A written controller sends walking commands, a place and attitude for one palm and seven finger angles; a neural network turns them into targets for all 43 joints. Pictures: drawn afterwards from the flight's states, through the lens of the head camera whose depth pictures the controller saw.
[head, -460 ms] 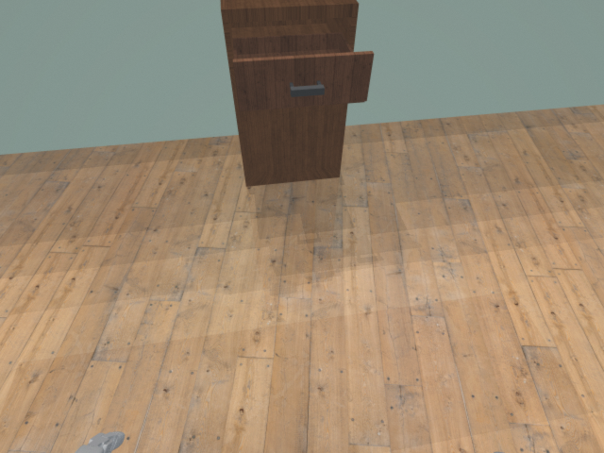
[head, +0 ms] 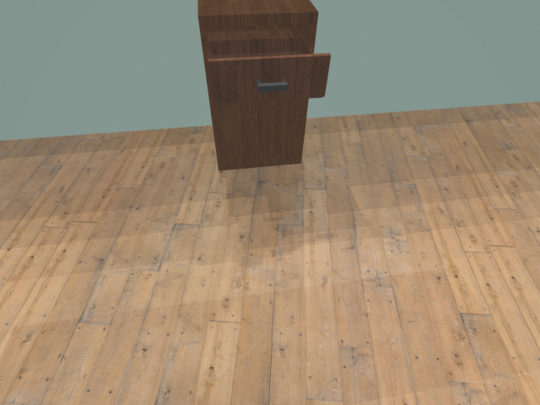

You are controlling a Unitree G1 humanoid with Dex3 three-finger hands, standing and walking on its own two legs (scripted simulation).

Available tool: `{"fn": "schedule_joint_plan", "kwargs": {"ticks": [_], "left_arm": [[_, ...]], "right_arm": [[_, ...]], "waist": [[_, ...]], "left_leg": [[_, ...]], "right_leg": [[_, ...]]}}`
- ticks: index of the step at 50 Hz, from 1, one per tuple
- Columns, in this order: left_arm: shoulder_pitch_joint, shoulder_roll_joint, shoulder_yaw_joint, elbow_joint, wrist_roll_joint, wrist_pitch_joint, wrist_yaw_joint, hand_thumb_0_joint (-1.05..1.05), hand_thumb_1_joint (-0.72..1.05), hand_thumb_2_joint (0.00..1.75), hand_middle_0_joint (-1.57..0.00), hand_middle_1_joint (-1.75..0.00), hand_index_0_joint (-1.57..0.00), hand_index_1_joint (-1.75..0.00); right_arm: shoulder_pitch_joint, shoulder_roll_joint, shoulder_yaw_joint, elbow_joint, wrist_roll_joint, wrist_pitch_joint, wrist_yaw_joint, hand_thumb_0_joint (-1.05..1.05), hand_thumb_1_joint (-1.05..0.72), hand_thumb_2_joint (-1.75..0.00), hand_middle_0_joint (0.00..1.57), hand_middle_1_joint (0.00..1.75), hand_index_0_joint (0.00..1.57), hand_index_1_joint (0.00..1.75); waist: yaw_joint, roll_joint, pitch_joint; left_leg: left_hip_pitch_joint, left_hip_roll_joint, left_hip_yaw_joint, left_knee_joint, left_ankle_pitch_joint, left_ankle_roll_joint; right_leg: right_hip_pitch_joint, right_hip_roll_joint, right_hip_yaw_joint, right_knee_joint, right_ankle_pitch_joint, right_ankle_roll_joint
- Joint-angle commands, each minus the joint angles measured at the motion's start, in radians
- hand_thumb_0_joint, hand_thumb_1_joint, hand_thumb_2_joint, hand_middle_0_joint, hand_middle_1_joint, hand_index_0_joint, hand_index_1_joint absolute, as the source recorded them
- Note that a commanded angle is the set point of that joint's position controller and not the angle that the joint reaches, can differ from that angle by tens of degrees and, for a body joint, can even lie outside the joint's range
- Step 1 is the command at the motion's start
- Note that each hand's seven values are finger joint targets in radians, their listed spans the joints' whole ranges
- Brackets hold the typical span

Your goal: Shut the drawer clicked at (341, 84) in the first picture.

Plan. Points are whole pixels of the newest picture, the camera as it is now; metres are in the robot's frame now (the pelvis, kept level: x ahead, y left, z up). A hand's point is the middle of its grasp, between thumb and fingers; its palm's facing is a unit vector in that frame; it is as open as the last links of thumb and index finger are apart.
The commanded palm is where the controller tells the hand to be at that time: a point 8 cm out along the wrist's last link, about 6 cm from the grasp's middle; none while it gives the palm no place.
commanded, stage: stand and wait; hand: left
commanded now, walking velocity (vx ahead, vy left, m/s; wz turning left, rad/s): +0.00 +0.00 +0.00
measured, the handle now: (271, 84) +1.15 +0.07 -0.10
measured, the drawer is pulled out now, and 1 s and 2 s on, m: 0.30 0.30 0.30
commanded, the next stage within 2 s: look at it before walking up in 0.50 s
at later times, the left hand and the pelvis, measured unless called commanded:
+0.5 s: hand out of the picture +0.06 +0.24 -0.15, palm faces -0.04 -0.94 -0.33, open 7.4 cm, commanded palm none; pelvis -0.02 +0.00 +0.00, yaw -1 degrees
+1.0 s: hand out of the picture +0.05 +0.25 -0.16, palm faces -0.04 -0.95 -0.32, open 7.4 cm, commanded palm none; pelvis -0.02 +0.00 +0.00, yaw -1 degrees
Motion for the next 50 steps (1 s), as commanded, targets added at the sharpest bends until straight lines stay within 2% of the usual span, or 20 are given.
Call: {"fn": "schedule_joint_plan", "kwargs": {"ticks": [1, 9, 25, 32, 38, 50], "left_arm": [[-0.056, 0.212, 0.052, -0.058, -0.001, -0.032, 0.018, 0.00, 0.90, 0.90, -0.20, -0.30, -0.20, -0.30], [-0.058, 0.213, 0.049, -0.026, -0.001, -0.032, 0.015, 0.00, 0.90, 0.90, -0.20, -0.30, -0.20, -0.30], [-0.052, 0.205, 0.046, -0.005, 0.001, -0.031, 0.014, 0.00, 0.90, 0.90, -0.20, -0.30, -0.20, -0.30], [-0.046, 0.202, 0.046, -0.003, 0.003, -0.032, 0.014, 0.00, 0.90, 0.90, -0.20, -0.30, -0.20, -0.30], [-0.044, 0.199, 0.045, 0.000, 0.004, -0.029, 0.014, 0.00, 0.90, 0.90, -0.20, -0.30, -0.20, -0.30], [-0.039, 0.201, 0.044, 0.007, 0.002, -0.035, 0.015, 0.00, 0.90, 0.90, -0.20, -0.30, -0.20, -0.30]], "right_arm": [[-0.053, -0.194, -0.048, -0.059, 0.006, -0.028, -0.017, 0.00, -0.90, -0.90, 0.20, 0.30, 0.20, 0.30], [-0.035, -0.196, -0.046, -0.024, 0.008, -0.026, -0.015, 0.00, -0.90, -0.90, 0.20, 0.30, 0.20, 0.30], [-0.013, -0.195, -0.045, 0.010, 0.008, -0.029, -0.012, 0.00, -0.90, -0.90, 0.20, 0.30, 0.20, 0.30], [-0.013, -0.195, -0.046, 0.012, 0.009, -0.030, -0.012, 0.00, -0.90, -0.90, 0.20, 0.30, 0.20, 0.30], [-0.011, -0.195, -0.046, 0.016, 0.009, -0.031, -0.012, 0.00, -0.90, -0.90, 0.20, 0.30, 0.20, 0.30], [-0.019, -0.199, -0.046, 0.018, 0.011, -0.034, -0.013, 0.00, -0.90, -0.90, 0.20, 0.30, 0.20, 0.30]], "waist": [[-0.007, 0.007, -0.085], [-0.007, 0.000, -0.041], [-0.008, -0.005, -0.029], [-0.008, 0.007, -0.028], [-0.007, 0.017, -0.024], [-0.007, 0.009, -0.055]], "left_leg": [[0.024, 0.099, -0.072, -0.058, 0.216, 0.045], [0.004, 0.099, -0.076, -0.085, 0.138, 0.040], [-0.003, 0.103, -0.086, -0.115, 0.096, 0.040], [0.001, 0.106, -0.086, -0.117, 0.106, 0.040], [-0.009, 0.106, -0.092, -0.129, 0.079, 0.042], [0.026, 0.114, -0.086, -0.120, 0.158, 0.041]], "right_leg": [[0.029, -0.121, 0.108, -0.082, 0.255, -0.031], [0.002, -0.121, 0.122, -0.124, 0.149, -0.030], [-0.020, -0.115, 0.132, -0.152, 0.063, -0.024], [-0.020, -0.112, 0.130, -0.150, 0.085, -0.023], [-0.023, -0.108, 0.132, -0.150, 0.057, -0.020], [0.006, -0.115, 0.120, -0.139, 0.165, -0.019]]}}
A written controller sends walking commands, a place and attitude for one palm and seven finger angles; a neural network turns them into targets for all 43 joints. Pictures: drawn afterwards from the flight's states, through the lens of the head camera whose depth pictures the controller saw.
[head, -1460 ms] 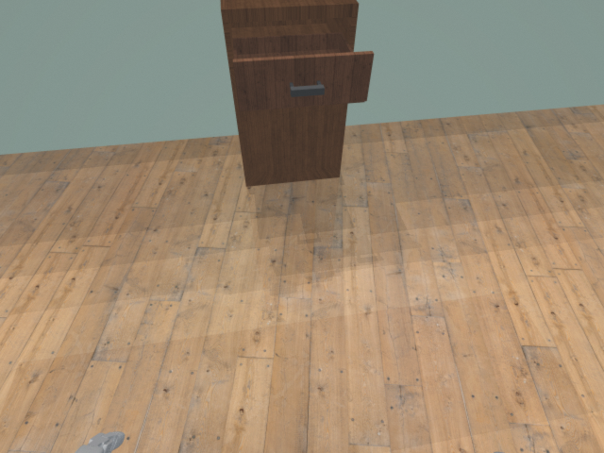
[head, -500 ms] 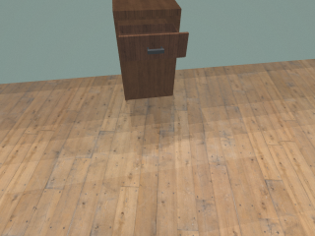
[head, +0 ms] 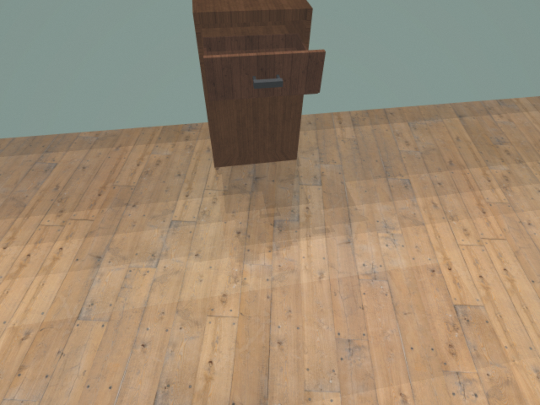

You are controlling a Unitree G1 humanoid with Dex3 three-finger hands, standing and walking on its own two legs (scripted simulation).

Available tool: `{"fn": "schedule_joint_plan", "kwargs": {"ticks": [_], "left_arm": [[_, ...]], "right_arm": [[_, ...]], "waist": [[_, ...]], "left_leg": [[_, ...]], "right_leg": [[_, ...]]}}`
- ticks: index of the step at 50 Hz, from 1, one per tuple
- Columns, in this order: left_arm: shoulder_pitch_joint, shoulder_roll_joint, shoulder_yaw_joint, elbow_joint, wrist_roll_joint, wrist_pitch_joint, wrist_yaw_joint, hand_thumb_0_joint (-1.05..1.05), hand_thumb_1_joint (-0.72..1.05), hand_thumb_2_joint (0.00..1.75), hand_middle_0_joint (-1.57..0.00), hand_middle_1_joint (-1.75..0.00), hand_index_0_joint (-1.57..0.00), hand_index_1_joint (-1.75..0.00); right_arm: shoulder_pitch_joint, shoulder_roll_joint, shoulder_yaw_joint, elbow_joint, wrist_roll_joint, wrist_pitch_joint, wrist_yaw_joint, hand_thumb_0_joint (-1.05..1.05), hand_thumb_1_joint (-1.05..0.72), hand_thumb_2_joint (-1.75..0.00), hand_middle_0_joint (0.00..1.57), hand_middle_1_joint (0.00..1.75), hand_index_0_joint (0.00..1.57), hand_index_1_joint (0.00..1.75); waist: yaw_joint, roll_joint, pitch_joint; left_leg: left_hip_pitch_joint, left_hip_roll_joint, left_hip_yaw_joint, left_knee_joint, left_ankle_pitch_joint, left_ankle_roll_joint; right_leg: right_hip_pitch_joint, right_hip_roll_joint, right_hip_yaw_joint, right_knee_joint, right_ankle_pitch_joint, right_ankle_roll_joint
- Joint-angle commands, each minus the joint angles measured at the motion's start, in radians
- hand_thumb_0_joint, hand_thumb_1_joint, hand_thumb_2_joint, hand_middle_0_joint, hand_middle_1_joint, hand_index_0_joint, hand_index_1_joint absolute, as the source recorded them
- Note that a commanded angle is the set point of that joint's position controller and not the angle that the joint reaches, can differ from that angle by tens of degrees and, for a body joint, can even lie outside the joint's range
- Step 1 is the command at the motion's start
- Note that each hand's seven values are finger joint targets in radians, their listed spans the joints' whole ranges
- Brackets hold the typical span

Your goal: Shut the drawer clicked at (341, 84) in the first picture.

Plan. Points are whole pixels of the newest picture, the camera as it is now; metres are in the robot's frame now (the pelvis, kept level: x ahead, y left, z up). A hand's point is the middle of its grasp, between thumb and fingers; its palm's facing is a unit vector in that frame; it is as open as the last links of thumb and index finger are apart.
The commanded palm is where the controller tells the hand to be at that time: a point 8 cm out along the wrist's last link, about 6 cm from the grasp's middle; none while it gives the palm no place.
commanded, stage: look at it before walking up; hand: left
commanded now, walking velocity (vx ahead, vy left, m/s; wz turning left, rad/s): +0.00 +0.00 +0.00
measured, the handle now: (267, 80) +1.16 +0.08 -0.10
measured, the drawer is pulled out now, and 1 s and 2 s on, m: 0.30 0.30 0.30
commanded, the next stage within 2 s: walk to a spot facing it in 0.08 s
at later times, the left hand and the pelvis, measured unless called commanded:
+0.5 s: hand out of the picture +0.07 +0.19 -0.18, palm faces -0.12 -0.97 -0.22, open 7.4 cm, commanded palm none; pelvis +0.05 -0.02 -0.01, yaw -9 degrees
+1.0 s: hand (207, 376) +0.21 +0.13 -0.19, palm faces -0.18 -0.97 -0.15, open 7.4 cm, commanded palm none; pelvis +0.23 -0.04 -0.01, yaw -17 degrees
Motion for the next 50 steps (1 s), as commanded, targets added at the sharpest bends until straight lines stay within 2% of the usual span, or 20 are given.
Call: {"fn": "schedule_joint_plan", "kwargs": {"ticks": [1, 9, 11, 16, 19, 20, 21, 23, 25, 26, 27, 28, 29, 30, 33, 37, 43, 47, 49, 50], "left_arm": [[-0.045, 0.200, 0.043, -0.059, 0.001, -0.027, 0.017, 0.00, 0.90, 0.90, -0.20, -0.30, -0.20, -0.30], [-0.043, 0.201, 0.044, -0.061, 0.001, -0.029, 0.018, 0.00, 0.90, 0.90, -0.20, -0.30, -0.20, -0.30], [0.022, 0.089, 0.024, -0.035, 0.000, -0.009, 0.020, 0.00, 0.90, 0.90, -0.20, -0.30, -0.20, -0.30], [0.065, 0.098, 0.051, -0.084, 0.011, 0.017, -0.006, 0.00, 0.90, 0.90, -0.20, -0.30, -0.20, -0.30], [0.063, 0.046, 0.061, -0.132, 0.010, 0.006, -0.018, 0.00, 0.90, 0.90, -0.20, -0.30, -0.20, -0.30], [0.023, 0.024, 0.065, -0.159, 0.009, 0.000, -0.022, 0.00, 0.90, 0.90, -0.20, -0.30, -0.20, -0.30], [-0.018, 0.020, 0.068, -0.186, 0.012, -0.004, -0.027, 0.00, 0.90, 0.90, -0.20, -0.30, -0.20, -0.30], [-0.015, 0.000, 0.076, -0.199, 0.010, -0.013, -0.034, 0.00, 0.90, 0.90, -0.20, -0.30, -0.20, -0.30], [0.084, -0.036, 0.077, -0.169, 0.009, -0.018, -0.040, 0.00, 0.90, 0.90, -0.20, -0.30, -0.20, -0.30], [0.189, -0.043, 0.083, -0.134, 0.011, -0.021, -0.041, 0.00, 0.90, 0.90, -0.20, -0.30, -0.20, -0.30], [0.344, 0.002, 0.094, -0.083, 0.016, -0.027, -0.033, 0.00, 0.90, 0.90, -0.20, -0.30, -0.20, -0.30], [0.475, 0.125, 0.123, -0.046, 0.023, -0.044, -0.013, 0.00, 0.90, 0.90, -0.20, -0.30, -0.20, -0.30], [0.512, 0.145, 0.121, -0.043, 0.002, -0.047, 0.004, 0.00, 0.90, 0.90, -0.20, -0.30, -0.20, -0.30], [0.455, 0.125, 0.122, -0.059, 0.000, -0.051, 0.013, 0.00, 0.90, 0.90, -0.20, -0.30, -0.20, -0.30], [0.305, 0.025, 0.093, -0.096, 0.009, -0.061, 0.017, 0.00, 0.90, 0.90, -0.20, -0.30, -0.20, -0.30], [0.301, -0.005, 0.085, -0.076, 0.015, -0.076, 0.020, 0.00, 0.90, 0.90, -0.20, -0.30, -0.20, -0.30], [0.359, -0.028, 0.081, -0.042, 0.014, -0.083, 0.026, 0.00, 0.90, 0.90, -0.20, -0.30, -0.20, -0.30], [0.351, -0.022, 0.084, -0.029, 0.019, -0.074, 0.031, 0.00, 0.90, 0.90, -0.20, -0.30, -0.20, -0.30], [0.318, -0.018, 0.090, -0.035, 0.014, -0.075, 0.031, 0.00, 0.90, 0.90, -0.20, -0.30, -0.20, -0.30], [0.300, -0.020, 0.093, -0.038, 0.010, -0.074, 0.030, 0.00, 0.90, 0.90, -0.20, -0.30, -0.20, -0.30]], "right_arm": [[-0.043, -0.203, -0.045, -0.062, 0.006, -0.025, -0.018, 0.00, -0.90, -0.90, 0.20, 0.30, 0.20, 0.30], [-0.051, -0.203, -0.044, -0.063, 0.005, -0.025, -0.019, 0.00, -0.90, -0.90, 0.20, 0.30, 0.20, 0.30], [0.011, -0.087, -0.020, -0.038, -0.003, -0.011, -0.015, 0.00, -0.90, -0.90, 0.20, 0.30, 0.20, 0.30], [0.067, -0.112, -0.052, -0.072, -0.011, 0.004, -0.013, 0.00, -0.90, -0.90, 0.20, 0.30, 0.20, 0.30], [0.141, -0.157, -0.081, -0.089, -0.009, -0.009, -0.018, 0.00, -0.90, -0.90, 0.20, 0.30, 0.20, 0.30], [0.169, -0.169, -0.092, -0.089, -0.006, -0.021, -0.021, 0.00, -0.90, -0.90, 0.20, 0.30, 0.20, 0.30], [0.190, -0.159, -0.096, -0.091, -0.007, -0.032, -0.021, 0.00, -0.90, -0.90, 0.20, 0.30, 0.20, 0.30], [0.181, -0.135, -0.099, -0.097, -0.009, -0.042, -0.022, 0.00, -0.90, -0.90, 0.20, 0.30, 0.20, 0.30], [0.118, -0.114, -0.095, -0.109, -0.015, -0.042, -0.021, 0.00, -0.90, -0.90, 0.20, 0.30, 0.20, 0.30], [0.093, -0.105, -0.093, -0.115, -0.015, -0.040, -0.020, 0.00, -0.90, -0.90, 0.20, 0.30, 0.20, 0.30], [0.071, -0.077, -0.087, -0.122, -0.008, -0.039, -0.015, 0.00, -0.90, -0.90, 0.20, 0.30, 0.20, 0.30], [0.053, 0.009, -0.068, -0.168, 0.005, -0.040, -0.005, 0.00, -0.90, -0.90, 0.20, 0.30, 0.20, 0.30], [-0.007, 0.008, -0.064, -0.211, -0.001, -0.047, -0.001, 0.00, -0.90, -0.90, 0.20, 0.30, 0.20, 0.30], [-0.003, -0.006, -0.072, -0.204, 0.000, -0.051, 0.000, 0.00, -0.90, -0.90, 0.20, 0.30, 0.20, 0.30], [0.004, 0.026, -0.075, -0.165, -0.010, -0.046, 0.003, 0.00, -0.90, -0.90, 0.20, 0.30, 0.20, 0.30], [0.064, 0.072, -0.077, -0.150, -0.011, -0.023, 0.010, 0.00, -0.90, -0.90, 0.20, 0.30, 0.20, 0.30], [-0.058, 0.099, -0.073, -0.216, -0.007, -0.032, 0.025, 0.00, -0.90, -0.90, 0.20, 0.30, 0.20, 0.30], [-0.095, 0.112, -0.069, -0.236, 0.000, -0.047, 0.027, 0.00, -0.90, -0.90, 0.20, 0.30, 0.20, 0.30], [0.004, 0.094, -0.078, -0.208, -0.003, -0.055, 0.017, 0.00, -0.90, -0.90, 0.20, 0.30, 0.20, 0.30], [0.138, 0.070, -0.085, -0.166, -0.007, -0.060, 0.006, 0.00, -0.90, -0.90, 0.20, 0.30, 0.20, 0.30]], "waist": [[-0.004, 0.006, -0.062], [-0.003, 0.006, -0.060], [-0.002, 0.003, -0.072], [-0.003, 0.014, 0.096], [-0.034, 0.153, 0.113], [-0.048, 0.195, 0.112], [-0.062, 0.184, 0.112], [-0.043, 0.145, 0.094], [0.014, 0.135, 0.056], [0.064, 0.093, 0.018], [0.134, -0.064, -0.045], [0.174, -0.399, -0.045], [0.167, -0.344, -0.038], [0.130, -0.213, -0.020], [0.053, -0.013, 0.061], [0.002, -0.040, 0.051], [0.040, -0.083, 0.057], [0.051, -0.125, 0.062], [-0.005, -0.106, 0.050], [-0.062, -0.075, 0.001]], "left_leg": [[0.021, 0.111, -0.100, -0.061, 0.107, 0.038], [0.033, 0.111, -0.096, -0.061, 0.133, 0.037], [0.045, 0.108, -0.054, -0.029, 0.022, 0.018], [-0.049, 0.121, -0.057, -0.020, -0.397, 0.043], [0.044, 0.264, -0.213, -0.125, -0.493, 0.125], [0.095, 0.356, -0.267, -0.176, -0.415, 0.176], [0.143, 0.387, -0.267, -0.181, -0.290, 0.206], [0.156, 0.398, -0.177, -0.127, -0.111, 0.204], [0.042, 0.340, -0.017, -0.030, -0.019, 0.138], [-0.052, 0.285, 0.060, 0.103, -0.041, 0.100], [-0.170, 0.201, 0.143, 0.347, -0.062, 0.057], [-0.468, 0.064, 0.214, 0.692, -0.347, -0.003], [-0.573, 0.037, 0.094, 0.844, -0.402, 0.005], [-0.605, 0.086, 0.024, 0.888, -0.307, 0.016], [-0.534, 0.139, 0.007, 0.866, -0.145, -0.002], [-0.499, 0.128, 0.039, 0.759, -0.056, -0.029], [-0.538, 0.109, 0.067, 0.531, 0.009, -0.031], [-0.382, 0.075, 0.094, 0.340, -0.021, -0.005], [-0.187, 0.031, 0.120, 0.247, -0.003, 0.013], [-0.015, 0.020, 0.108, 0.184, 0.030, 0.025]], "right_leg": [[0.005, -0.116, 0.107, -0.069, 0.105, -0.025], [0.014, -0.121, 0.106, -0.072, 0.144, -0.026], [-0.003, -0.108, 0.113, -0.060, 0.023, -0.017], [-0.204, -0.052, 0.171, -0.019, -0.364, -0.051], [-0.367, 0.037, 0.055, 0.246, -0.291, -0.036], [-0.434, 0.020, -0.016, 0.392, -0.261, -0.019], [-0.497, -0.022, -0.010, 0.459, -0.300, -0.010], [-0.484, -0.078, -0.006, 0.452, -0.305, -0.008], [-0.261, -0.075, -0.063, 0.313, -0.244, -0.012], [-0.079, -0.039, -0.105, 0.215, -0.130, -0.015], [0.119, -0.012, -0.087, 0.106, -0.065, -0.027], [0.252, -0.281, 0.378, -0.082, -0.211, -0.118], [0.250, -0.380, 0.640, -0.193, -0.144, -0.187], [0.253, -0.377, 0.578, -0.167, -0.145, -0.230], [0.033, -0.311, 0.421, -0.168, -0.082, -0.216], [-0.002, -0.241, 0.256, -0.184, 0.064, -0.194], [0.108, -0.208, 0.195, -0.174, 0.179, -0.186], [0.102, -0.206, 0.171, -0.125, 0.280, -0.156], [0.035, -0.184, 0.146, -0.027, 0.392, -0.140], [-0.020, -0.144, 0.117, 0.119, 0.425, -0.120]]}}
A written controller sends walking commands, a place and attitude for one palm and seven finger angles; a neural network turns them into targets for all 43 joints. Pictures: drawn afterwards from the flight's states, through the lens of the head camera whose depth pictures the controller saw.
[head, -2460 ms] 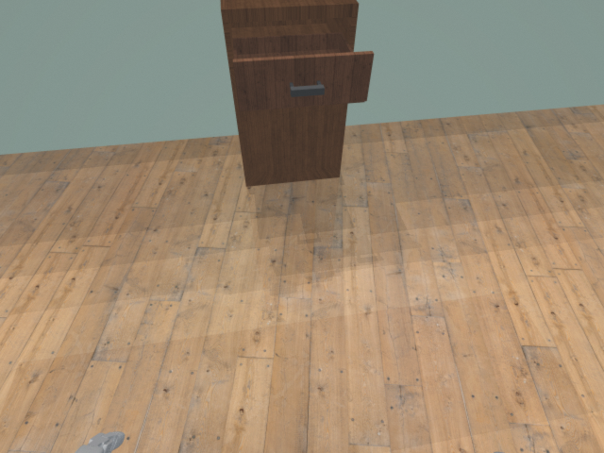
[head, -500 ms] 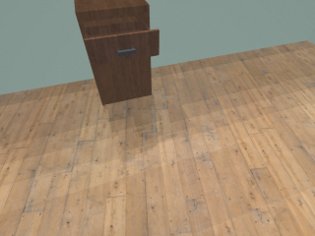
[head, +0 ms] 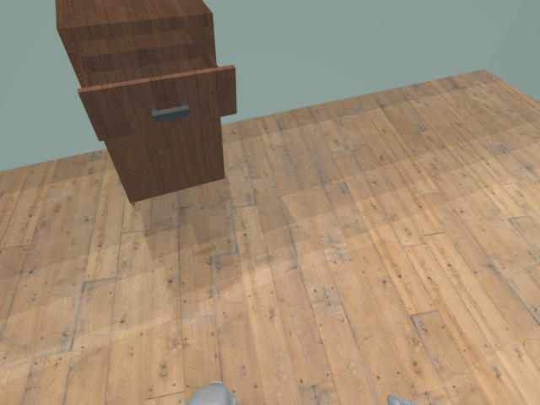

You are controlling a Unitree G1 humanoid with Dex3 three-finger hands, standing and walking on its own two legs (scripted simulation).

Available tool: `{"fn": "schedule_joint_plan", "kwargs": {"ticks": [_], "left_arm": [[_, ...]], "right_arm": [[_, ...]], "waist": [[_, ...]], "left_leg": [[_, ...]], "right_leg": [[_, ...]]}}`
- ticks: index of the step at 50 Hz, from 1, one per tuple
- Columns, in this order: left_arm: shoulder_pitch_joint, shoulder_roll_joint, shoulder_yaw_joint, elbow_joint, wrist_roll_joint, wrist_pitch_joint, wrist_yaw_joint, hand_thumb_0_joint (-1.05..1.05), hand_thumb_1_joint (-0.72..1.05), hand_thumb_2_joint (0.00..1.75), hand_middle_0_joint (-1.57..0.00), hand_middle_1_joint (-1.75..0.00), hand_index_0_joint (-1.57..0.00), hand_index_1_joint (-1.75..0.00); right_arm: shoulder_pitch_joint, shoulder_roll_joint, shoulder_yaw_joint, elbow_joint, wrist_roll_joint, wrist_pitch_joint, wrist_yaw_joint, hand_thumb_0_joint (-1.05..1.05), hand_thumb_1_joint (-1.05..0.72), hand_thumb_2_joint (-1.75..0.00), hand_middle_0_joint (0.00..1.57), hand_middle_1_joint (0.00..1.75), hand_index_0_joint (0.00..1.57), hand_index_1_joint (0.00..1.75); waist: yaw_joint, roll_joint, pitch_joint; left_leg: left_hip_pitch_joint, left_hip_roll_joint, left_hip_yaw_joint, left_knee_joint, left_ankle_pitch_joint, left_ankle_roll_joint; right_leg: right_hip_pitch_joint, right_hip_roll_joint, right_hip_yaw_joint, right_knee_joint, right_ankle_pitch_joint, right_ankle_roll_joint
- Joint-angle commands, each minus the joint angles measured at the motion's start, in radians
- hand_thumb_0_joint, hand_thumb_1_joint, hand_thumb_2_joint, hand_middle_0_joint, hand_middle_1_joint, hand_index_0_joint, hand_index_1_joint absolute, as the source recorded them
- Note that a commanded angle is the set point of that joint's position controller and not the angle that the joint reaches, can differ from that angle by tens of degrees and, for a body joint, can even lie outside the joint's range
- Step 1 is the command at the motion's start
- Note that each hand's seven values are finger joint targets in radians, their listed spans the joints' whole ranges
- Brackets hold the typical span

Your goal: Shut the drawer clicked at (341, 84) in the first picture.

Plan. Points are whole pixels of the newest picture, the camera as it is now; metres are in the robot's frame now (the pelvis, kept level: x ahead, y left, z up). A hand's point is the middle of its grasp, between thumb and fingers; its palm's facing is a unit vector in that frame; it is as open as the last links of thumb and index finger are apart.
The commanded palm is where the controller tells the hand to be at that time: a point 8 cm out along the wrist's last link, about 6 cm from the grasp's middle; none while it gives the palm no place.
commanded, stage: walk to a spot facing it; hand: left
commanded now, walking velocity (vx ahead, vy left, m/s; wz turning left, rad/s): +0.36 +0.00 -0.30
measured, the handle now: (169, 109) +0.85 +0.40 -0.09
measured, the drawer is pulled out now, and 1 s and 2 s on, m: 0.30 0.30 0.30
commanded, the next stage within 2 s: turn to face it in 0.80 s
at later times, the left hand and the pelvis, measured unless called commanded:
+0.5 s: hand (199, 297) +0.33 +0.18 -0.16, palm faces -0.24 -0.96 -0.15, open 7.4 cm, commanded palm none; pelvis +0.20 +0.03 +0.01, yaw -14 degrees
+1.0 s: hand (249, 242) +0.48 +0.10 -0.16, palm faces -0.29 -0.94 -0.20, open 7.3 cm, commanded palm none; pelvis +0.39 -0.07 +0.01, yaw -20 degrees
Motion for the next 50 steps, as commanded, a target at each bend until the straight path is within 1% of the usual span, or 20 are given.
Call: {"fn": "schedule_joint_plan", "kwargs": {"ticks": [1, 2, 3, 4, 6, 8, 11, 18, 25, 27, 29, 30, 31, 32, 33, 34, 37, 40, 45, 50], "left_arm": [[0.017, 0.141, 0.047, -0.039, -0.011, -0.014, 0.009, 0.00, 0.90, 0.90, -0.20, -0.30, -0.20, -0.30], [0.076, 0.076, 0.041, -0.054, -0.021, -0.007, -0.002, 0.00, 0.90, 0.90, -0.20, -0.30, -0.20, -0.30], [0.027, 0.093, 0.040, -0.077, -0.013, -0.010, 0.001, 0.00, 0.90, 0.90, -0.20, -0.30, -0.20, -0.30], [-0.031, 0.102, 0.043, -0.085, -0.008, -0.007, 0.000, 0.00, 0.90, 0.90, -0.20, -0.30, -0.20, -0.30], [-0.079, 0.086, 0.050, -0.076, 0.002, 0.010, -0.016, 0.00, 0.90, 0.90, -0.20, -0.30, -0.20, -0.30], [-0.038, 0.055, 0.045, -0.058, 0.009, 0.034, -0.028, 0.00, 0.90, 0.90, -0.20, -0.30, -0.20, -0.30], [-0.056, 0.039, 0.052, -0.077, 0.012, 0.061, -0.031, 0.00, 0.90, 0.90, -0.20, -0.30, -0.20, -0.30], [-0.245, 0.054, 0.047, -0.152, 0.011, 0.072, -0.051, 0.00, 0.90, 0.90, -0.20, -0.30, -0.20, -0.30], [-0.442, 0.039, 0.030, -0.212, 0.003, 0.056, -0.057, 0.00, 0.90, 0.90, -0.20, -0.30, -0.20, -0.30], [-0.430, 0.056, 0.032, -0.211, 0.002, 0.047, -0.053, 0.00, 0.90, 0.90, -0.20, -0.30, -0.20, -0.30], [-0.312, 0.074, 0.040, -0.179, 0.004, 0.037, -0.049, 0.00, 0.90, 0.90, -0.20, -0.30, -0.20, -0.30], [-0.187, 0.101, 0.050, -0.140, 0.008, 0.027, -0.046, 0.00, 0.90, 0.90, -0.20, -0.30, -0.20, -0.30], [-0.035, 0.169, 0.070, -0.097, 0.011, 0.013, -0.040, 0.00, 0.90, 0.90, -0.20, -0.30, -0.20, -0.30], [0.058, 0.282, 0.098, -0.080, 0.006, 0.005, -0.022, 0.00, 0.90, 0.90, -0.20, -0.30, -0.20, -0.30], [0.072, 0.332, 0.107, -0.072, -0.021, 0.016, -0.013, 0.00, 0.90, 0.90, -0.20, -0.30, -0.20, -0.30], [-0.002, 0.307, 0.104, -0.087, -0.025, 0.021, -0.006, 0.00, 0.90, 0.90, -0.20, -0.30, -0.20, -0.30], [-0.176, 0.181, 0.062, -0.120, -0.018, 0.003, 0.003, 0.00, 0.90, 0.90, -0.20, -0.30, -0.20, -0.30], [-0.191, 0.143, 0.044, -0.108, -0.007, -0.009, 0.003, 0.00, 0.90, 0.90, -0.20, -0.30, -0.20, -0.30], [-0.153, 0.136, 0.041, -0.090, -0.007, -0.014, 0.001, 0.00, 0.90, 0.90, -0.20, -0.30, -0.20, -0.30], [-0.094, 0.149, 0.033, -0.054, -0.004, -0.012, 0.009, 0.00, 0.90, 0.90, -0.20, -0.30, -0.20, -0.30]], "right_arm": [[0.320, -0.171, -0.052, 0.026, -0.005, -0.045, -0.037, 0.00, -0.90, -0.90, 0.20, 0.30, 0.20, 0.30], [0.431, -0.299, -0.082, 0.046, -0.016, -0.048, -0.044, 0.00, -0.90, -0.90, 0.20, 0.30, 0.20, 0.30], [0.438, -0.288, -0.072, 0.044, -0.006, -0.036, -0.047, 0.00, -0.90, -0.90, 0.20, 0.30, 0.20, 0.30], [0.350, -0.236, -0.061, 0.031, -0.004, -0.034, -0.049, 0.00, -0.90, -0.90, 0.20, 0.30, 0.20, 0.30], [0.224, -0.114, -0.030, 0.003, -0.002, -0.048, -0.050, 0.00, -0.90, -0.90, 0.20, 0.30, 0.20, 0.30], [0.209, -0.072, -0.016, 0.016, 0.000, -0.063, -0.053, 0.00, -0.90, -0.90, 0.20, 0.30, 0.20, 0.30], [0.236, -0.054, -0.027, 0.023, 0.002, -0.075, -0.058, 0.00, -0.90, -0.90, 0.20, 0.30, 0.20, 0.30], [0.329, -0.099, -0.021, 0.056, 0.007, -0.079, -0.059, 0.00, -0.90, -0.90, 0.20, 0.30, 0.20, 0.30], [0.447, -0.117, -0.018, 0.106, -0.008, -0.058, -0.058, 0.00, -0.90, -0.90, 0.20, 0.30, 0.20, 0.30], [0.447, -0.126, -0.023, 0.111, -0.010, -0.053, -0.057, 0.00, -0.90, -0.90, 0.20, 0.30, 0.20, 0.30], [0.416, -0.153, -0.028, 0.101, -0.007, -0.050, -0.058, 0.00, -0.90, -0.90, 0.20, 0.30, 0.20, 0.30], [0.388, -0.166, -0.031, 0.091, -0.002, -0.049, -0.057, 0.00, -0.90, -0.90, 0.20, 0.30, 0.20, 0.30], [0.369, -0.162, -0.028, 0.077, 0.009, -0.047, -0.047, 0.00, -0.90, -0.90, 0.20, 0.30, 0.20, 0.30], [0.410, -0.087, -0.016, 0.045, 0.023, -0.048, -0.040, 0.00, -0.90, -0.90, 0.20, 0.30, 0.20, 0.30], [0.320, -0.090, -0.016, 0.015, 0.026, -0.044, -0.045, 0.00, -0.90, -0.90, 0.20, 0.30, 0.20, 0.30], [0.277, -0.090, -0.024, 0.014, 0.026, -0.043, -0.048, 0.00, -0.90, -0.90, 0.20, 0.30, 0.20, 0.30], [0.260, -0.058, -0.023, 0.031, 0.003, -0.017, -0.047, 0.00, -0.90, -0.90, 0.20, 0.30, 0.20, 0.30], [0.329, -0.024, -0.018, 0.061, -0.005, 0.011, -0.044, 0.00, -0.90, -0.90, 0.20, 0.30, 0.20, 0.30], [0.200, -0.025, -0.017, 0.018, -0.002, 0.012, -0.029, 0.00, -0.90, -0.90, 0.20, 0.30, 0.20, 0.30], [0.083, -0.025, -0.003, -0.005, 0.008, 0.000, -0.026, 0.00, -0.90, -0.90, 0.20, 0.30, 0.20, 0.30]], "waist": [[-0.175, 0.024, -0.102], [-0.179, 0.345, -0.205], [-0.173, 0.308, -0.178], [-0.148, 0.176, -0.052], [-0.086, 0.123, 0.072], [-0.044, 0.113, 0.065], [-0.032, 0.098, 0.050], [-0.061, 0.090, 0.095], [-0.135, 0.132, 0.134], [-0.121, 0.138, 0.111], [-0.065, 0.142, 0.023], [-0.001, 0.126, -0.052], [0.071, 0.054, -0.158], [0.082, -0.203, -0.296], [0.077, -0.188, -0.296], [0.051, -0.079, -0.180], [-0.054, 0.014, -0.024], [-0.109, -0.061, 0.003], [-0.085, -0.082, 0.025], [-0.044, -0.087, 0.011]], "left_leg": [[0.596, 0.034, -0.079, -0.186, 0.022, 0.055], [0.763, 0.328, -0.472, -0.310, -0.069, 0.140], [0.686, 0.403, -0.637, -0.460, -0.165, 0.176], [0.550, 0.385, -0.569, -0.500, -0.258, 0.181], [0.323, 0.308, -0.368, -0.527, -0.209, 0.140], [0.267, 0.242, -0.186, -0.518, -0.069, 0.113], [0.281, 0.225, -0.056, -0.534, 0.034, 0.135], [0.457, 0.229, 0.045, -0.543, 0.172, 0.153], [0.574, 0.241, 0.148, -0.471, 0.391, 0.139], [0.599, 0.257, 0.171, -0.398, 0.552, 0.130], [0.618, 0.257, 0.210, -0.228, 0.806, 0.116], [0.570, 0.234, 0.231, -0.060, 0.816, 0.088], [0.385, 0.202, 0.251, 0.185, 0.627, 0.047], [0.033, 0.043, 0.228, 0.505, -0.161, -0.007], [-0.100, -0.025, 0.072, 0.707, -0.389, -0.006], [-0.129, 0.033, -0.010, 0.750, -0.300, 0.008], [-0.024, 0.097, -0.057, 0.605, -0.139, -0.004], [0.039, 0.081, -0.031, 0.476, -0.096, -0.020], [0.016, 0.066, -0.014, 0.234, -0.028, -0.033], [0.052, 0.005, 0.005, 0.020, -0.032, -0.015]], "right_leg": [[-0.325, -0.121, 0.059, 0.377, 0.476, -0.083], [-0.540, 0.017, -0.065, 0.724, -0.068, -0.032], [-0.620, 0.010, -0.003, 0.905, -0.179, -0.040], [-0.659, -0.056, 0.018, 0.970, -0.099, -0.046], [-0.647, -0.123, 0.008, 0.986, 0.055, -0.033], [-0.590, -0.134, -0.005, 0.931, 0.122, -0.023], [-0.634, -0.148, -0.020, 0.882, 0.189, -0.002], [-0.797, -0.171, -0.070, 0.657, 0.309, 0.023], [-0.721, -0.117, -0.174, 0.371, 0.233, -0.016], [-0.650, -0.091, -0.193, 0.325, 0.167, -0.043], [-0.481, -0.032, -0.236, 0.280, 0.116, -0.076], [-0.298, -0.008, -0.244, 0.219, 0.159, -0.089], [-0.012, -0.068, -0.167, 0.182, 0.240, -0.119], [0.281, -0.362, 0.296, 0.124, 0.337, -0.229], [0.284, -0.451, 0.495, -0.003, 0.444, -0.294], [0.164, -0.451, 0.413, -0.035, 0.354, -0.305], [-0.222, -0.340, 0.184, -0.096, 0.352, -0.204], [-0.345, -0.272, 0.051, -0.123, 0.389, -0.169], [-0.308, -0.253, 0.037, -0.149, 0.330, -0.179], [-0.132, -0.283, -0.040, -0.065, 0.611, -0.137]]}}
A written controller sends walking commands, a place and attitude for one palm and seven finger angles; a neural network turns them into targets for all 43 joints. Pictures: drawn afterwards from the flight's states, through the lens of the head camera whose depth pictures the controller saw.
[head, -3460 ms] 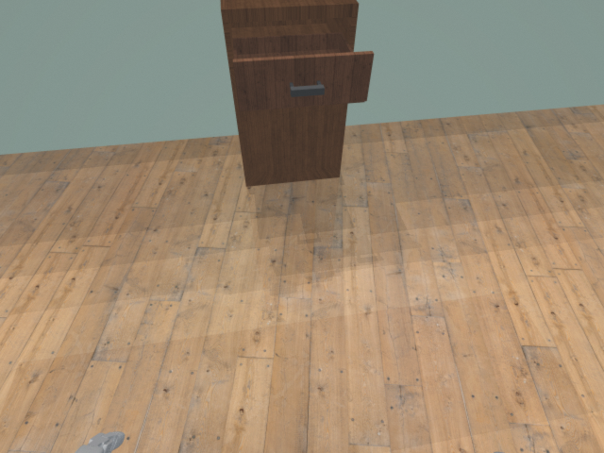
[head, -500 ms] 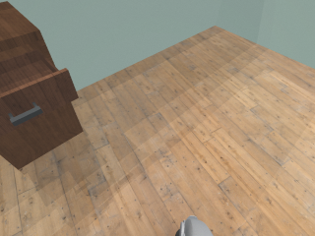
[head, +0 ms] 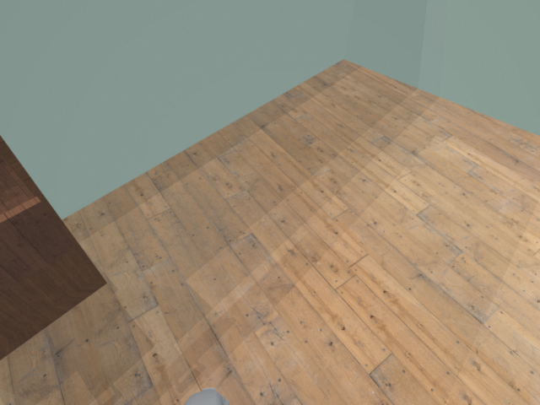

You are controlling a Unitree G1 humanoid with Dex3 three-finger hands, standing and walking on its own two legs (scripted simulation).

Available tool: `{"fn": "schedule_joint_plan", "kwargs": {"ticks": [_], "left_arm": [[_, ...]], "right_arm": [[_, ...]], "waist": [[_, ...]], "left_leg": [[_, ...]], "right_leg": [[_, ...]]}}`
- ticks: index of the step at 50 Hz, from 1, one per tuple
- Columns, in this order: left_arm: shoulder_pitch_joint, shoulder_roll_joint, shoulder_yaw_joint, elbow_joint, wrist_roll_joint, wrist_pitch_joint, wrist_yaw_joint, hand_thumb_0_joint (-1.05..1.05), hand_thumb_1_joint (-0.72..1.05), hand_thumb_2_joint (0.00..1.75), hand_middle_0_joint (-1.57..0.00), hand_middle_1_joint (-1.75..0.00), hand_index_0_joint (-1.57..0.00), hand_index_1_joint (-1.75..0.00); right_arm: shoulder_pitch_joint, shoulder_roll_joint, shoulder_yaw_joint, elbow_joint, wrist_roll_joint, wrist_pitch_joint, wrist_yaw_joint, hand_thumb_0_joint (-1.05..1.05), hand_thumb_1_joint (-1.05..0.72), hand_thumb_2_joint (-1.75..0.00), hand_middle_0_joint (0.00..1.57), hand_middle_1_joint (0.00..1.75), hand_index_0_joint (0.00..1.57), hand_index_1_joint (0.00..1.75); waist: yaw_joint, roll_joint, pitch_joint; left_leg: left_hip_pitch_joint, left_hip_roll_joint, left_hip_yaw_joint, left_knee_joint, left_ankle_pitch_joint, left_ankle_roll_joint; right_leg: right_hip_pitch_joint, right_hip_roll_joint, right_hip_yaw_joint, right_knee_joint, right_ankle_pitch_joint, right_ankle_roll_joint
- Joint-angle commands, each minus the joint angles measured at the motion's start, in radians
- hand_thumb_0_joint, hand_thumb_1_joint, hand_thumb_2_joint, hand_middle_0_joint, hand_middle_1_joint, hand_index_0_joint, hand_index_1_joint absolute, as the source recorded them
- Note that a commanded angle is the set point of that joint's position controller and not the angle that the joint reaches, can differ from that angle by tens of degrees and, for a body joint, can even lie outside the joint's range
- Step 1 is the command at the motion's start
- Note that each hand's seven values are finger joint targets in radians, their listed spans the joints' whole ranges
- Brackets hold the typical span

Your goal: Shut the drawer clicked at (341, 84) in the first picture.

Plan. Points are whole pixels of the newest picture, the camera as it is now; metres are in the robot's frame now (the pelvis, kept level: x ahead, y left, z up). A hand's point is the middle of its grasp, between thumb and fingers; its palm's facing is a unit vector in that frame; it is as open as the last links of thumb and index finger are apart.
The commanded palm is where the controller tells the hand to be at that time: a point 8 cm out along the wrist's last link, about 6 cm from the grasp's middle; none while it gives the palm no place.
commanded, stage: turn to face it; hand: left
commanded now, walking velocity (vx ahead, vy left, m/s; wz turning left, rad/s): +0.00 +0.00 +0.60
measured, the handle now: out of the picture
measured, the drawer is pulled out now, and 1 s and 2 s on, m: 0.30 0.30 0.30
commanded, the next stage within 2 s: take the last steps up to it in 1.42 s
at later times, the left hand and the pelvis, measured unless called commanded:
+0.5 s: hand out of the picture +0.12 +0.25 -0.17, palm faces +0.27 -0.93 -0.24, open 7.4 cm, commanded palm none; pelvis +0.07 +0.02 +0.00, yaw +13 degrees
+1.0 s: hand out of the picture +0.01 +0.15 -0.15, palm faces +0.56 -0.79 -0.27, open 7.4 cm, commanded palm none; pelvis +0.07 -0.04 +0.00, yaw +34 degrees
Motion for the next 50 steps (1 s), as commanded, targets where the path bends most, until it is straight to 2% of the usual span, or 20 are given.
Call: {"fn": "schedule_joint_plan", "kwargs": {"ticks": [1, 3, 4, 5, 6, 7, 10, 13, 19, 24, 28, 30, 31, 32, 33, 34, 37, 39, 43, 50], "left_arm": [[0.080, 0.115, 0.017, -0.013, 0.001, -0.016, 0.017, 0.00, 0.90, 0.90, -0.20, -0.30, -0.20, -0.30], [0.057, 0.124, 0.022, -0.017, -0.002, -0.004, 0.024, 0.00, 0.90, 0.90, -0.20, -0.30, -0.20, -0.30], [0.064, 0.121, 0.021, -0.020, -0.006, 0.003, 0.025, 0.00, 0.90, 0.90, -0.20, -0.30, -0.20, -0.30], [0.082, 0.101, 0.022, -0.036, -0.015, 0.009, 0.023, 0.00, 0.90, 0.90, -0.20, -0.30, -0.20, -0.30], [0.103, 0.066, 0.012, -0.056, -0.026, 0.012, 0.021, 0.00, 0.90, 0.90, -0.20, -0.30, -0.20, -0.30], [0.056, 0.097, 0.012, -0.077, -0.016, 0.021, 0.028, 0.00, 0.90, 0.90, -0.20, -0.30, -0.20, -0.30], [-0.017, 0.094, 0.033, -0.080, -0.005, 0.042, 0.021, 0.00, 0.90, 0.90, -0.20, -0.30, -0.20, -0.30], [0.008, 0.077, 0.041, -0.079, -0.004, 0.060, 0.014, 0.00, 0.90, 0.90, -0.20, -0.30, -0.20, -0.30], [-0.058, 0.086, 0.052, -0.134, -0.001, 0.083, 0.018, 0.00, 0.90, 0.90, -0.20, -0.30, -0.20, -0.30], [-0.134, 0.094, 0.051, -0.190, -0.006, 0.079, 0.019, 0.00, 0.90, 0.90, -0.20, -0.30, -0.20, -0.30], [-0.091, 0.101, 0.047, -0.201, -0.016, 0.072, 0.024, 0.00, 0.90, 0.90, -0.20, -0.30, -0.20, -0.30], [-0.023, 0.122, 0.052, -0.192, -0.019, 0.064, 0.029, 0.00, 0.90, 0.90, -0.20, -0.30, -0.20, -0.30], [0.013, 0.178, 0.062, -0.193, -0.010, 0.057, 0.034, 0.00, 0.90, 0.90, -0.20, -0.30, -0.20, -0.30], [-0.001, 0.287, 0.078, -0.208, 0.008, 0.050, 0.041, 0.00, 0.90, 0.90, -0.20, -0.30, -0.20, -0.30], [-0.031, 0.289, 0.069, -0.227, 0.000, 0.057, 0.040, 0.00, 0.90, 0.90, -0.20, -0.30, -0.20, -0.30], [-0.107, 0.237, 0.057, -0.246, 0.000, 0.053, 0.039, 0.00, 0.90, 0.90, -0.20, -0.30, -0.20, -0.30], [-0.169, 0.166, 0.035, -0.257, -0.006, 0.044, 0.032, 0.00, 0.90, 0.90, -0.20, -0.30, -0.20, -0.30], [-0.112, 0.168, 0.033, -0.242, -0.005, 0.036, 0.032, 0.00, 0.90, 0.90, -0.20, -0.30, -0.20, -0.30], [-0.015, 0.197, 0.041, -0.215, 0.000, 0.043, 0.031, 0.00, 0.90, 0.90, -0.20, -0.30, -0.20, -0.30], [0.035, 0.240, 0.054, -0.191, 0.011, 0.054, 0.027, 0.00, 0.90, 0.90, -0.20, -0.30, -0.20, -0.30]], "right_arm": [[0.013, -0.010, 0.011, -0.027, 0.010, -0.014, 0.002, 0.00, -0.90, -0.90, 0.20, 0.30, 0.20, 0.30], [0.076, -0.037, 0.007, -0.012, 0.008, -0.015, -0.001, 0.00, -0.90, -0.90, 0.20, 0.30, 0.20, 0.30], [0.142, -0.071, 0.000, 0.008, 0.004, -0.017, -0.003, 0.00, -0.90, -0.90, 0.20, 0.30, 0.20, 0.30], [0.210, -0.154, -0.018, 0.007, -0.005, -0.019, -0.010, 0.00, -0.90, -0.90, 0.20, 0.30, 0.20, 0.30], [0.251, -0.227, -0.031, 0.007, 0.001, -0.012, -0.015, 0.00, -0.90, -0.90, 0.20, 0.30, 0.20, 0.30], [0.241, -0.225, -0.024, 0.008, 0.009, 0.001, -0.020, 0.00, -0.90, -0.90, 0.20, 0.30, 0.20, 0.30], [0.105, -0.164, -0.017, -0.033, 0.007, 0.003, -0.031, 0.00, -0.90, -0.90, 0.20, 0.30, 0.20, 0.30], [0.067, -0.159, -0.026, -0.056, 0.009, 0.003, -0.029, 0.00, -0.90, -0.90, 0.20, 0.30, 0.20, 0.30], [0.068, -0.183, -0.049, -0.078, 0.005, 0.022, -0.020, 0.00, -0.90, -0.90, 0.20, 0.30, 0.20, 0.30], [0.101, -0.207, -0.067, -0.083, -0.001, 0.033, -0.018, 0.00, -0.90, -0.90, 0.20, 0.30, 0.20, 0.30], [0.065, -0.224, -0.079, -0.106, -0.001, 0.042, -0.016, 0.00, -0.90, -0.90, 0.20, 0.30, 0.20, 0.30], [0.033, -0.215, -0.080, -0.121, 0.007, 0.047, -0.012, 0.00, -0.90, -0.90, 0.20, 0.30, 0.20, 0.30], [0.034, -0.172, -0.077, -0.134, 0.016, 0.050, -0.006, 0.00, -0.90, -0.90, 0.20, 0.30, 0.20, 0.30], [0.043, -0.097, -0.066, -0.158, 0.022, 0.050, -0.005, 0.00, -0.90, -0.90, 0.20, 0.30, 0.20, 0.30], [0.017, -0.155, -0.075, -0.164, 0.002, 0.049, -0.005, 0.00, -0.90, -0.90, 0.20, 0.30, 0.20, 0.30], [0.037, -0.156, -0.077, -0.153, 0.000, 0.058, 0.003, 0.00, -0.90, -0.90, 0.20, 0.30, 0.20, 0.30], [0.079, -0.140, -0.073, -0.105, 0.001, 0.073, 0.019, 0.00, -0.90, -0.90, 0.20, 0.30, 0.20, 0.30], [0.062, -0.128, -0.065, -0.106, 0.003, 0.077, 0.021, 0.00, -0.90, -0.90, 0.20, 0.30, 0.20, 0.30], [-0.030, -0.126, -0.056, -0.132, 0.003, 0.085, 0.022, 0.00, -0.90, -0.90, 0.20, 0.30, 0.20, 0.30], [-0.112, -0.115, -0.030, -0.161, 0.012, 0.071, 0.024, 0.00, -0.90, -0.90, 0.20, 0.30, 0.20, 0.30]], "waist": [[0.025, -0.115, 0.017], [-0.012, -0.100, 0.000], [-0.034, -0.044, -0.050], [-0.055, 0.128, -0.117], [-0.052, 0.325, -0.150], [-0.051, 0.231, -0.124], [-0.012, 0.123, -0.023], [0.007, 0.098, -0.074], [-0.011, 0.108, -0.047], [-0.037, 0.130, -0.061], [-0.013, 0.156, -0.098], [0.024, 0.128, -0.113], [0.043, 0.000, -0.123], [0.045, -0.327, -0.087], [0.040, -0.262, -0.052], [-0.006, -0.189, -0.011], [-0.048, -0.173, 0.039], [-0.026, -0.179, 0.030], [0.025, -0.180, 0.036], [0.057, -0.248, -0.017]], "left_leg": [[0.089, -0.047, 0.018, -0.146, 0.011, 0.018], [0.199, -0.069, 0.023, -0.269, 0.094, 0.029], [0.324, -0.070, 0.010, -0.334, 0.265, 0.041], [0.494, 0.076, -0.169, -0.357, 0.569, 0.113], [0.599, 0.279, -0.413, -0.408, 0.920, 0.257], [0.538, 0.290, -0.409, -0.419, 0.848, 0.303], [0.362, 0.180, -0.336, -0.486, 0.532, 0.249], [0.327, 0.103, -0.260, -0.515, 0.400, 0.206], [0.296, 0.082, -0.346, -0.561, 0.110, 0.215], [0.329, 0.075, -0.435, -0.523, 0.160, 0.227], [0.293, 0.047, -0.470, -0.457, 0.296, 0.213], [0.190, -0.006, -0.449, -0.403, 0.220, 0.159], [0.044, -0.074, -0.381, -0.297, 0.044, 0.097], [-0.158, -0.225, -0.153, -0.033, -0.264, -0.001], [-0.115, -0.183, -0.147, 0.166, -0.342, 0.003], [-0.099, -0.156, -0.174, 0.279, -0.262, 0.006], [-0.082, -0.118, -0.107, 0.400, -0.122, -0.024], [-0.090, -0.113, -0.085, 0.397, -0.106, -0.038], [-0.083, -0.096, -0.054, 0.303, -0.142, -0.050], [0.061, -0.108, 0.017, 0.010, -0.207, -0.024]], "right_leg": [[0.055, -0.303, 0.106, -0.079, 0.526, -0.076], [0.071, -0.284, 0.048, 0.046, 0.570, -0.032], [0.038, -0.256, 0.012, 0.181, 0.532, 0.007], [-0.112, -0.175, -0.040, 0.371, 0.280, 0.067], [-0.304, -0.070, -0.038, 0.625, -0.367, 0.114], [-0.319, -0.093, 0.064, 0.737, -0.419, 0.102], [-0.380, -0.140, 0.120, 0.791, -0.251, 0.116], [-0.332, -0.129, 0.109, 0.740, -0.141, 0.131], [-0.360, -0.126, 0.114, 0.617, -0.115, 0.150], [-0.333, -0.091, 0.121, 0.478, -0.172, 0.143], [-0.184, -0.051, 0.118, 0.287, -0.159, 0.129], [-0.001, -0.055, 0.110, 0.054, -0.011, 0.119], [0.147, -0.176, 0.210, -0.094, -0.017, 0.088], [0.207, -0.475, 0.506, -0.192, -0.016, -0.016], [0.024, -0.557, 0.499, -0.172, 0.064, -0.077], [-0.054, -0.487, 0.383, -0.162, 0.077, -0.076], [-0.071, -0.355, 0.170, -0.092, 0.264, -0.027], [-0.010, -0.352, 0.113, -0.067, 0.357, -0.030], [0.048, -0.384, 0.096, -0.059, 0.358, -0.048], [0.084, -0.420, 0.045, 0.007, 0.481, -0.063]]}}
